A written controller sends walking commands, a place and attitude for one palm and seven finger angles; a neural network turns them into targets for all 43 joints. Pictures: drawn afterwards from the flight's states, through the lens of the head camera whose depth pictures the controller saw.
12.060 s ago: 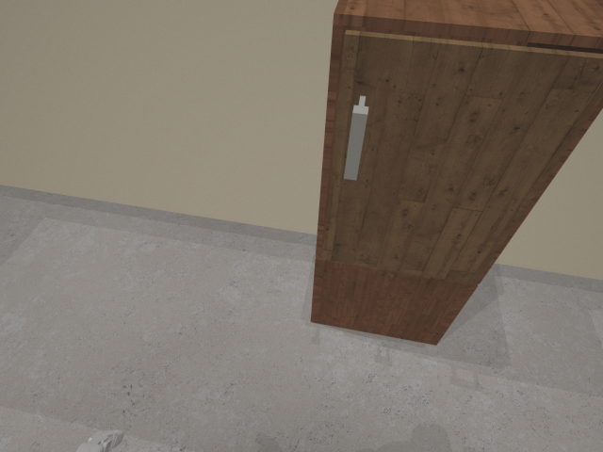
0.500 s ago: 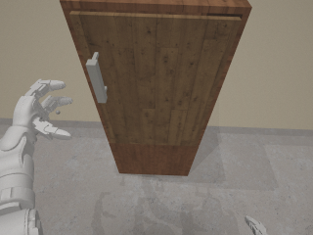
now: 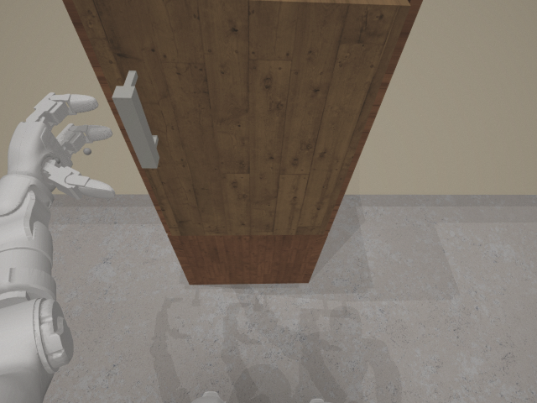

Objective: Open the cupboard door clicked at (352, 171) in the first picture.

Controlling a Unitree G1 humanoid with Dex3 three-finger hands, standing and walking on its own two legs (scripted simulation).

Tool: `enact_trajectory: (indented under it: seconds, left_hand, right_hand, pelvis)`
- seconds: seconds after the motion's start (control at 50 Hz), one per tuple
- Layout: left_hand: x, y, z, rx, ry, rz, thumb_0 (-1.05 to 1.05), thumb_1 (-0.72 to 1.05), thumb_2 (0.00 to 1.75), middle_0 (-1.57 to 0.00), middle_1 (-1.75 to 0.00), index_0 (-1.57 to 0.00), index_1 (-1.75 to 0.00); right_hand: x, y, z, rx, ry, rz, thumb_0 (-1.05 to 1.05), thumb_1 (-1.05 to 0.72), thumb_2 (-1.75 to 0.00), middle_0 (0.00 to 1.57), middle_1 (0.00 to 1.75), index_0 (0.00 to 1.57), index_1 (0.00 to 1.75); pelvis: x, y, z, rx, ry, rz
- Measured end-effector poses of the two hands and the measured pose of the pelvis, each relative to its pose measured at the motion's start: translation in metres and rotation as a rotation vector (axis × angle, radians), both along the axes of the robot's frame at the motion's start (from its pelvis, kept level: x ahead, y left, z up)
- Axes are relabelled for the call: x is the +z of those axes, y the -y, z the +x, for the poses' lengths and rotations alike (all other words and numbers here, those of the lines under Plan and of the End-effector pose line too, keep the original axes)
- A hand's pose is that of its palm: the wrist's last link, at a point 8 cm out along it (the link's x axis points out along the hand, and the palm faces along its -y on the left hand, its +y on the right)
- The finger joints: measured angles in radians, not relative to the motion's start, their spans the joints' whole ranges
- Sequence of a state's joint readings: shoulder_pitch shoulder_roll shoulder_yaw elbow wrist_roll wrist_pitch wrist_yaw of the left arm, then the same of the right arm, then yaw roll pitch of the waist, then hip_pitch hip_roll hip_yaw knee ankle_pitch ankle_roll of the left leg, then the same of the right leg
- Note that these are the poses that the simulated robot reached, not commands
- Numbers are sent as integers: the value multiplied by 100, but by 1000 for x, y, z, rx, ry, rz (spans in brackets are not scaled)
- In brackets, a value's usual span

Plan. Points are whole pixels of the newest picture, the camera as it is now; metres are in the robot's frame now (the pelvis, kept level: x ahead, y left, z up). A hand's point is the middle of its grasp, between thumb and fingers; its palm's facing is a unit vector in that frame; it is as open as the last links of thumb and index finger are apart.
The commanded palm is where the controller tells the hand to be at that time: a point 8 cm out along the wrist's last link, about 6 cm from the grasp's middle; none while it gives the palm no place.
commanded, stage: move the hooked fingers beside the handle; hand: left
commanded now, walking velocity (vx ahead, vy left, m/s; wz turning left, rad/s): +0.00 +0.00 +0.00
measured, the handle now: (141, 121) +0.51 +0.20 +0.11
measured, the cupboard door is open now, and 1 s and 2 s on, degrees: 0 0 0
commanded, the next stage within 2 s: slide the fingers in behind the handle in 1.18 s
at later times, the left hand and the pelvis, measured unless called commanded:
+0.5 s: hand (98, 133) +0.47 +0.25 +0.12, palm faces +0.00 -1.00 +0.02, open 14.0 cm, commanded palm +0.44 +0.30 +0.11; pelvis +0.00 +0.00 -0.01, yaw -1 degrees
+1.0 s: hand (98, 142) +0.46 +0.25 +0.12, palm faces -0.01 -1.00 +0.01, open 14.0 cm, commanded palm +0.44 +0.29 +0.11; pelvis -0.01 +0.00 -0.01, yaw +0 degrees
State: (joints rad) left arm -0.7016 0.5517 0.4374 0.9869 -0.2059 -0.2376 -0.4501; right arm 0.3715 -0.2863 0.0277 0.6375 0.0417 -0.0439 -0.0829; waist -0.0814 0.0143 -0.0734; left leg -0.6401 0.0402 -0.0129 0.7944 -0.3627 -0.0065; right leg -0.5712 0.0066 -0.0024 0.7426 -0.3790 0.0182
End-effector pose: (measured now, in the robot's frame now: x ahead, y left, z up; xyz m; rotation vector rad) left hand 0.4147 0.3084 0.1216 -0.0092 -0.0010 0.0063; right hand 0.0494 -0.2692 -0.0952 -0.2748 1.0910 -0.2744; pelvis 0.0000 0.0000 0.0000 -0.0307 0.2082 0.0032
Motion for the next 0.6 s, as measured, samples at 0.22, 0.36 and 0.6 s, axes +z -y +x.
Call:
enact_trajectory:
  seconds: [0.22,0.36,0.6]
  left_hand:
    - [-5,1,17,17,-23,-5,-2,-50,30,-30,-120,-30,-120]
    - [0,0,29,8,-9,3,-2,-50,30,-30,-120,-30,-120]
    - [-4,4,31,3,-4,-7,-2,-50,30,-30,-120,-30,-120]
  right_hand:
    - [-2,-1,-11,-27,-42,2,1,-91,-90,20,30,21,30]
    - [-4,1,-21,-37,-81,-8,1,-91,-90,20,30,21,30]
    - [-5,-2,-37,-71,-113,5,1,-91,-90,20,30,21,30]
  pelvis:
    - [-3,0,0,-5,-23,-3]
    - [-5,-1,-2,-2,-41,-9]
    - [-6,-3,0,-20,-50,-8]
